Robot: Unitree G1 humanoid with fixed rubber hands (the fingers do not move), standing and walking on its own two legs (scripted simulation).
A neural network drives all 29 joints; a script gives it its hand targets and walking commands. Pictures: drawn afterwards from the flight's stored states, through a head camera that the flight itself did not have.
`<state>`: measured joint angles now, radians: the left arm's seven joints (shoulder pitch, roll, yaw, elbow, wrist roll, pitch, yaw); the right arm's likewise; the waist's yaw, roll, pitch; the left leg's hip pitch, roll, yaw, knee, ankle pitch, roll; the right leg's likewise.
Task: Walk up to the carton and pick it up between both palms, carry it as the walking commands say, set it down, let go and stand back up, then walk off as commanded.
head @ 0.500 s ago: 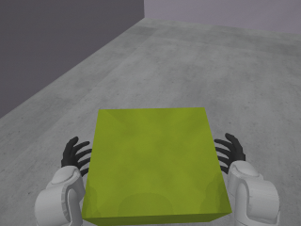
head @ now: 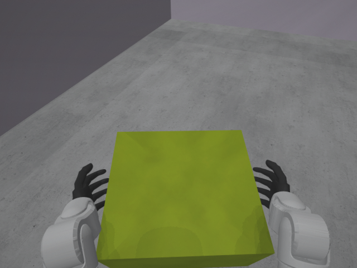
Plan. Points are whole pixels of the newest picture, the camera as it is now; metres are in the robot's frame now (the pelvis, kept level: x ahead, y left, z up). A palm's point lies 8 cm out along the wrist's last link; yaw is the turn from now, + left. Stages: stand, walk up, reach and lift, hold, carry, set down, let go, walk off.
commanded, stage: carry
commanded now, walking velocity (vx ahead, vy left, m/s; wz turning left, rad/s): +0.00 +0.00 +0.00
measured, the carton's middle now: (181, 197) +0.29 +0.00 +0.03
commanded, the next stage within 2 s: none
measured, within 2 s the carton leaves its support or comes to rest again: neither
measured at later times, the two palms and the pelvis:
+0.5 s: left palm (85, 195) +0.26 +0.19 +0.10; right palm (271, 190) +0.25 -0.18 +0.10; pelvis +0.02 +0.00 +0.00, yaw +0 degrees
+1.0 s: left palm (66, 202) +0.25 +0.23 +0.10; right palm (254, 192) +0.25 -0.14 +0.10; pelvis +0.01 +0.04 +0.00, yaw +0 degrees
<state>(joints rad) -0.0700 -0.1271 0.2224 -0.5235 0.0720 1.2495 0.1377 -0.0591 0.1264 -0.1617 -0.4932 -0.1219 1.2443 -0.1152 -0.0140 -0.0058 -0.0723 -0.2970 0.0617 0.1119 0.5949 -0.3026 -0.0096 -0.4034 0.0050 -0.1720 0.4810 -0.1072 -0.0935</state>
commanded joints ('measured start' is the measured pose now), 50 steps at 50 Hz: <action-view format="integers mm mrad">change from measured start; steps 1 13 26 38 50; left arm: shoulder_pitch -492 -482 -456 -422 -590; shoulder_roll -809 -820 -806 -799 -841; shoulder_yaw -825 -830 -821 -827 -881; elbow -32 -30 -23 -50 -86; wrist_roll -357 -354 -350 -352 -391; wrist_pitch -3 -22 -29 -11 -7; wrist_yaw -248 -243 -240 -243 -240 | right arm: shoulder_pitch -552 -532 -523 -505 -562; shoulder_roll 803 805 786 797 814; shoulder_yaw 752 751 751 771 726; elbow -93 -87 -96 -112 -116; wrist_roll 427 431 424 436 436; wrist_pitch -8 -28 -35 -24 -43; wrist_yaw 224 226 221 219 234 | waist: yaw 12 12 14 34 31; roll -6 9 -16 -141 179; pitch -249 -293 -290 -234 -94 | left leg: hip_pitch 3 17 15 -25 227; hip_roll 57 71 55 -15 275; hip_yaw -87 -89 -72 -42 15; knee -132 -137 -117 132 -195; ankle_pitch -47 6 -18 -164 372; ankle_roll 48 42 41 6 93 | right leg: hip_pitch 152 198 187 64 -362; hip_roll -192 -185 -192 -335 -90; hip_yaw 242 232 249 494 104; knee -180 -120 -147 -283 678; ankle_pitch -262 -82 -134 -361 -382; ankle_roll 45 26 20 -13 90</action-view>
